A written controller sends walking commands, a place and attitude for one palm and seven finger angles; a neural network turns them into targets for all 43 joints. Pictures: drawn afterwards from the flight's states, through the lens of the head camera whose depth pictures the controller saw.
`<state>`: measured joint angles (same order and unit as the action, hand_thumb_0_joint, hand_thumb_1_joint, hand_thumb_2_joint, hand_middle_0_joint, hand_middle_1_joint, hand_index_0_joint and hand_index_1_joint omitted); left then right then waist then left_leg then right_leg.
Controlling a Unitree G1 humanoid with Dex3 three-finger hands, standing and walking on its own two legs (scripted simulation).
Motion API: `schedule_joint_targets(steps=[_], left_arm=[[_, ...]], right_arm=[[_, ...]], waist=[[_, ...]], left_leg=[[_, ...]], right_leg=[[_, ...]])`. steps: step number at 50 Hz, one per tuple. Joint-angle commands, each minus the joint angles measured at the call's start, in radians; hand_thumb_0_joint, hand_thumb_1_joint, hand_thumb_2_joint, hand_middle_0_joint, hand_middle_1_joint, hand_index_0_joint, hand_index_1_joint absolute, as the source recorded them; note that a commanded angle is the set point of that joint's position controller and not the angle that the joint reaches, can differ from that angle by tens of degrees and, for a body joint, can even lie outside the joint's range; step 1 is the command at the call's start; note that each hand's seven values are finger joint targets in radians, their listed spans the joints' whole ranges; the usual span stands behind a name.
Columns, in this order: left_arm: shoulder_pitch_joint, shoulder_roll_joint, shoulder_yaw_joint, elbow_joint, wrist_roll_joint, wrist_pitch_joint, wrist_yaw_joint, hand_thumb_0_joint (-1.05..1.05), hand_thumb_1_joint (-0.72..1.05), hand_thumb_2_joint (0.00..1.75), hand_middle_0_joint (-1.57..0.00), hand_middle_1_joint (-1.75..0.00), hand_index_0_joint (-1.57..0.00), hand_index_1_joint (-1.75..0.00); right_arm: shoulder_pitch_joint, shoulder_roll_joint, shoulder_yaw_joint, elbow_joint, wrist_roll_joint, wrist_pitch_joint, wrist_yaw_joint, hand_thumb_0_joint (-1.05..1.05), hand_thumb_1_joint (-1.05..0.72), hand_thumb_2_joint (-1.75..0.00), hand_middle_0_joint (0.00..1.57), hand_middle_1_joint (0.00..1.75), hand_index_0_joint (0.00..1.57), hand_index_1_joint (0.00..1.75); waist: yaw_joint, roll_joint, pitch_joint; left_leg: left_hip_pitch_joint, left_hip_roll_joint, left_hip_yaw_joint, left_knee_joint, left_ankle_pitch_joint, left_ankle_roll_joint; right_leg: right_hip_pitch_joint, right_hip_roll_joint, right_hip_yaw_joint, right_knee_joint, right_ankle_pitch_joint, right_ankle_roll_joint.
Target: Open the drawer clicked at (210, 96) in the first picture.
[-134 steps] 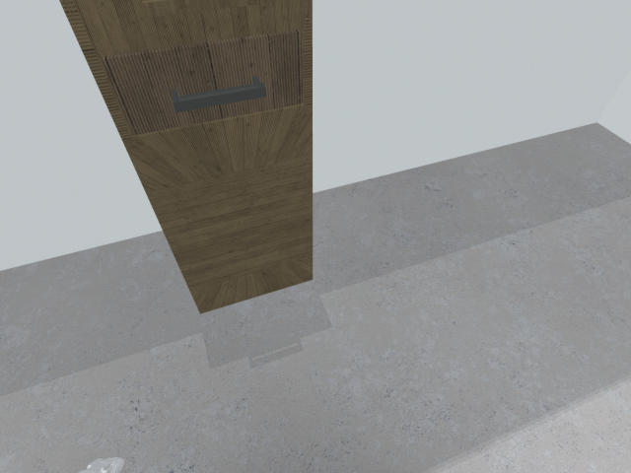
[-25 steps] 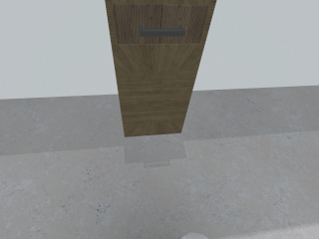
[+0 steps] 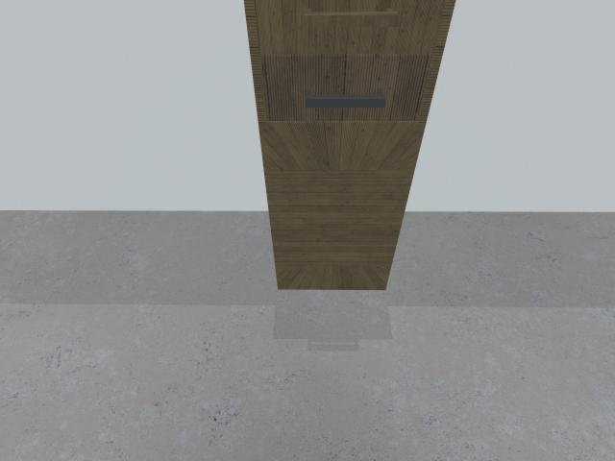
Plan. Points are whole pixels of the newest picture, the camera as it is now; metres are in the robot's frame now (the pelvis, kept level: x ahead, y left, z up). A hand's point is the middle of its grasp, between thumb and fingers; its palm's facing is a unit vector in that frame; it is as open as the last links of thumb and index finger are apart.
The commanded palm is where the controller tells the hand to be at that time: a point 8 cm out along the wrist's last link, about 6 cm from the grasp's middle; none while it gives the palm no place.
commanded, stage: take the last steps up to it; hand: left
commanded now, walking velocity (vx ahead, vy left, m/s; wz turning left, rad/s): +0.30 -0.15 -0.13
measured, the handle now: (344, 96) +0.88 -0.03 +0.06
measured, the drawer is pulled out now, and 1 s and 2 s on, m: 0.00 0.00 0.00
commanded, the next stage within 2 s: come to a stop and stand still in 0.94 s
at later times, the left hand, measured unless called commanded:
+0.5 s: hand (217, 458) +0.17 +0.16 -0.18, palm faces -0.08 -0.98 -0.18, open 7.4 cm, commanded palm none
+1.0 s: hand (287, 381) +0.31 +0.07 -0.20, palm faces -0.04 -0.99 -0.11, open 7.3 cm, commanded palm none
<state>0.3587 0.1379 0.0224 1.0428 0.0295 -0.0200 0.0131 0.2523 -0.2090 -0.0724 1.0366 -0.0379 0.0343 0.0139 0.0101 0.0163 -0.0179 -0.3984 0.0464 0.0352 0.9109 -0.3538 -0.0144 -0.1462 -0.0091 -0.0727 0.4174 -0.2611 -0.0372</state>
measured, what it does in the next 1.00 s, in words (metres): walks ahead: left foot, then right foot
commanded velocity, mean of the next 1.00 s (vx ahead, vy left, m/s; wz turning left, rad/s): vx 0.27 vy -0.15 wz -0.03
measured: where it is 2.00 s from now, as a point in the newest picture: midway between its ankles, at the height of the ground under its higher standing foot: outside the picture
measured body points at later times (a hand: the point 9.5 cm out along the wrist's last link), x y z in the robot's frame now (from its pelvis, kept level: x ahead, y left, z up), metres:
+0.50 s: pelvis +0.11 -0.03 -0.01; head +0.13 -0.03 +0.44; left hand +0.18 +0.21 -0.16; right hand -0.01 -0.24 -0.15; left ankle +0.01 +0.13 -0.74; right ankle +0.20 -0.20 -0.71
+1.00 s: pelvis +0.29 -0.10 -0.02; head +0.29 -0.07 +0.43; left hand +0.31 +0.12 -0.19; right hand +0.33 -0.34 -0.14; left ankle +0.32 -0.02 -0.74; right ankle +0.23 -0.22 -0.67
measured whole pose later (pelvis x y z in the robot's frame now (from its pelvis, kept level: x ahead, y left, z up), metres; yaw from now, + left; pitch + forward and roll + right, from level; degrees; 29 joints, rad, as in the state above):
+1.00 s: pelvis +0.29 -0.10 -0.02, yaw -4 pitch -2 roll -2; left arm 0.29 0.19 0.06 1.09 0.04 0.02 -0.02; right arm 0.24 -0.13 -0.04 1.00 -0.04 -0.06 -0.03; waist -0.01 -0.05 0.01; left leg -0.29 0.08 0.18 0.63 -0.31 0.05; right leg -0.40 -0.02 -0.07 1.09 -0.38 -0.02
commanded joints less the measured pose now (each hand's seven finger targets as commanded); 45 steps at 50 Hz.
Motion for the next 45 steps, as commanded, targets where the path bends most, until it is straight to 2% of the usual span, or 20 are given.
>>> schedule_joint_targets(steps=[1,5,6,7,8,9,12,15,24,26,27,28,29,31,35,40,42,43,44,45], left_arm=[[0.121,0.162,0.038,0.014,0.007,-0.017,0.003,0.0,0.9,0.9,-0.2,-0.3,-0.2,-0.3],[0.085,0.151,0.041,0.036,-0.007,-0.005,-0.004,0.0,0.9,0.9,-0.2,-0.3,-0.2,-0.3],[0.075,0.123,0.038,0.037,-0.01,-0.004,-0.009,0.0,0.9,0.9,-0.2,-0.3,-0.2,-0.3],[0.078,0.067,0.031,0.018,-0.012,-0.003,-0.018,0.0,0.9,0.9,-0.2,-0.3,-0.2,-0.3],[0.019,0.066,0.029,-0.021,0.0,-0.005,-0.026,0.0,0.9,0.9,-0.2,-0.3,-0.2,-0.3],[-0.067,0.109,0.04,-0.042,0.014,0.012,-0.027,0.0,0.9,0.9,-0.2,-0.3,-0.2,-0.3],[-0.046,0.085,0.053,-0.011,0.013,0.021,-0.052,0.0,0.9,0.9,-0.2,-0.3,-0.2,-0.3],[-0.017,0.054,0.05,-0.001,0.008,0.037,-0.06,0.0,0.9,0.9,-0.2,-0.3,-0.2,-0.3],[-0.185,0.086,0.059,-0.061,-0.003,0.019,-0.067,0.0,0.9,0.9,-0.2,-0.3,-0.2,-0.3],[-0.036,0.129,0.071,-0.015,-0.003,0.002,-0.061,0.0,0.9,0.9,-0.2,-0.3,-0.2,-0.3],[0.108,0.186,0.087,0.033,0.001,-0.012,-0.053,0.0,0.9,0.9,-0.2,-0.3,-0.2,-0.3],[0.234,0.321,0.119,0.066,0.005,-0.026,-0.035,0.0,0.9,0.9,-0.2,-0.3,-0.2,-0.3],[0.243,0.354,0.113,0.067,-0.015,-0.022,-0.024,0.0,0.9,0.9,-0.2,-0.3,-0.2,-0.3],[0.037,0.26,0.09,0.015,-0.012,-0.016,-0.009,0.0,0.9,0.9,-0.2,-0.3,-0.2,-0.3],[-0.108,0.148,0.043,-0.015,0.003,-0.032,0.004,0.0,0.9,0.9,-0.2,-0.3,-0.2,-0.3],[-0.122,0.165,0.046,-0.013,0.001,-0.023,-0.001,0.0,0.9,0.9,-0.2,-0.3,-0.2,-0.3],[-0.135,0.163,0.045,-0.014,-0.005,-0.016,-0.006,0.0,0.9,0.9,-0.2,-0.3,-0.2,-0.3],[-0.119,0.135,0.039,-0.02,-0.01,-0.01,-0.014,0.0,0.9,0.9,-0.2,-0.3,-0.2,-0.3],[-0.084,0.072,0.03,-0.035,-0.015,-0.004,-0.025,0.0,0.9,0.9,-0.2,-0.3,-0.2,-0.3],[-0.107,0.089,0.033,-0.076,-0.006,-0.003,-0.032,0.0,0.9,0.9,-0.2,-0.3,-0.2,-0.3]], right_arm=[[-0.117,-0.017,0.006,-0.081,0.008,-0.041,-0.008,0.0,-0.9,-0.9,0.2,0.3,0.2,0.3],[0.022,-0.004,0.017,-0.018,0.013,-0.066,-0.029,0.0,-0.9,-0.9,0.2,0.3,0.2,0.3],[0.093,-0.033,0.01,0.014,0.016,-0.076,-0.039,0.0,-0.9,-0.9,0.2,0.3,0.2,0.3],[0.19,-0.125,-0.012,0.046,0.008,-0.084,-0.051,0.0,-0.9,-0.9,0.2,0.3,0.2,0.3],[0.282,-0.209,-0.033,0.059,0.004,-0.079,-0.058,0.0,-0.9,-0.9,0.2,0.3,0.2,0.3],[0.29,-0.187,-0.027,0.076,0.002,-0.08,-0.066,0.0,-0.9,-0.9,0.2,0.3,0.2,0.3],[0.154,-0.094,0.002,0.049,0.007,-0.096,-0.07,0.0,-0.9,-0.9,0.2,0.3,0.2,0.3],[0.146,-0.079,0.006,0.046,0.01,-0.107,-0.068,0.0,-0.9,-0.9,0.2,0.3,0.2,0.3],[0.175,-0.125,-0.023,0.069,-0.004,-0.091,-0.051,0.0,-0.9,-0.9,0.2,0.3,0.2,0.3],[0.153,-0.134,-0.025,0.07,0.0,-0.084,-0.043,0.0,-0.9,-0.9,0.2,0.3,0.2,0.3],[0.16,-0.114,-0.02,0.068,0.007,-0.084,-0.036,0.0,-0.9,-0.9,0.2,0.3,0.2,0.3],[0.191,-0.012,0.003,0.04,0.024,-0.088,-0.028,0.0,-0.9,-0.9,0.2,0.3,0.2,0.3],[0.129,-0.02,0.015,-0.01,0.032,-0.085,-0.032,0.0,-0.9,-0.9,0.2,0.3,0.2,0.3],[0.042,-0.037,-0.001,-0.024,0.025,-0.082,-0.027,0.0,-0.9,-0.9,0.2,0.3,0.2,0.3],[0.092,0.006,0.007,-0.005,0.005,-0.048,-0.018,0.0,-0.9,-0.9,0.2,0.3,0.2,0.3],[0.089,0.015,0.013,-0.029,0.007,-0.052,-0.01,0.0,-0.9,-0.9,0.2,0.3,0.2,0.3],[0.177,0.0,0.011,-0.004,0.006,-0.065,-0.015,0.0,-0.9,-0.9,0.2,0.3,0.2,0.3],[0.239,-0.036,0.005,0.022,0.002,-0.072,-0.021,0.0,-0.9,-0.9,0.2,0.3,0.2,0.3],[0.302,-0.132,-0.018,0.032,-0.01,-0.082,-0.032,0.0,-0.9,-0.9,0.2,0.3,0.2,0.3],[0.32,-0.207,-0.027,0.023,-0.008,-0.076,-0.045,0.0,-0.9,-0.9,0.2,0.3,0.2,0.3]], waist=[[0.047,-0.173,0.142],[-0.02,-0.142,0.079],[-0.05,-0.045,0.055],[-0.091,0.177,0.03],[-0.125,0.255,0.052],[-0.137,0.211,0.111],[-0.048,0.099,0.197],[-0.019,0.121,0.178],[-0.036,0.154,0.178],[0.044,0.073,0.078],[0.109,-0.03,-0.016],[0.144,-0.362,-0.145],[0.14,-0.337,-0.187],[0.077,-0.213,-0.048],[-0.036,-0.129,0.061],[-0.061,-0.104,0.081],[-0.11,-0.047,0.059],[-0.124,0.054,0.048],[-0.137,0.288,0.056],[-0.136,0.31,0.084]], left_leg=[[-0.084,0.021,0.06,-0.141,-0.081,0.002],[0.232,-0.005,0.116,-0.44,0.064,0.011],[0.388,0.045,0.066,-0.525,0.065,0.02],[0.548,0.259,-0.23,-0.616,-0.076,0.091],[0.553,0.449,-0.428,-0.724,-0.114,0.175],[0.474,0.463,-0.436,-0.751,-0.084,0.184],[0.294,0.372,-0.221,-0.76,0.027,0.16],[0.253,0.286,-0.059,-0.745,0.121,0.134],[0.211,0.289,0.027,-0.666,0.182,0.109],[0.177,0.235,0.08,-0.447,0.309,0.07],[0.079,0.175,0.143,-0.208,0.303,0.039],[-0.166,0.044,0.172,0.163,-0.143,0.009],[-0.233,0.026,0.038,0.349,-0.279,0.034],[-0.273,0.1,-0.031,0.456,-0.128,0.051],[-0.096,0.113,0.024,0.207,-0.045,0.022],[0.066,0.075,0.095,-0.138,0.016,0.016],[0.249,0.046,0.128,-0.306,0.133,0.011],[0.343,0.064,0.088,-0.393,0.103,0.014],[0.409,0.28,-0.264,-0.594,-0.081,0.087],[0.382,0.461,-0.55,-0.742,-0.138,0.185]], right_leg=[[-0.009,-0.225,0.289,-0.23,-0.12,-0.148],[-0.126,-0.146,0.209,-0.11,-0.086,-0.1],[-0.221,-0.107,0.174,-0.004,-0.092,-0.067],[-0.424,-0.028,0.092,0.231,-0.128,-0.016],[-0.553,0.01,-0.006,0.453,-0.272,0.016],[-0.588,-0.033,0.062,0.602,-0.253,0.021],[-0.539,-0.102,0.085,0.69,-0.081,0.038],[-0.498,-0.103,0.044,0.654,0.022,0.058],[-0.269,-0.078,-0.055,0.246,0.043,0.044],[-0.022,-0.008,-0.109,0.137,0.047,0.018],[0.198,-0.04,-0.054,0.089,0.008,-0.007],[0.409,-0.331,0.358,-0.04,-0.072,-0.099],[0.367,-0.414,0.536,-0.152,-0.079,-0.154],[0.146,-0.369,0.426,-0.188,-0.254,-0.165],[-0.143,-0.263,0.138,-0.196,-0.001,-0.13],[-0.192,-0.226,0.092,-0.176,-0.06,-0.142],[-0.242,-0.181,0.061,-0.06,-0.093,-0.109],[-0.278,-0.124,0.019,0.088,-0.085,-0.081],[-0.434,-0.019,-0.048,0.371,-0.166,-0.02],[-0.533,0.024,-0.021,0.603,-0.311,0.002]])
